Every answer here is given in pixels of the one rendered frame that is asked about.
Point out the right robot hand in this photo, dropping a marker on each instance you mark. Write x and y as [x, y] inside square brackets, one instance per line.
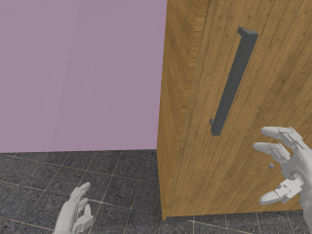
[300, 163]

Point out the wardrobe door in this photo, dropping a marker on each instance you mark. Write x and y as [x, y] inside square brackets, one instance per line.
[219, 175]

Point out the left robot hand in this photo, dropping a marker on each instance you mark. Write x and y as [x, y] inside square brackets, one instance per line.
[68, 218]

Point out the robot right forearm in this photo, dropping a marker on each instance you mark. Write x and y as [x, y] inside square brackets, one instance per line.
[305, 202]

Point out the handle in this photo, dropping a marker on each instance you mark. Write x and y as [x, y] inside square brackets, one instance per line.
[235, 76]

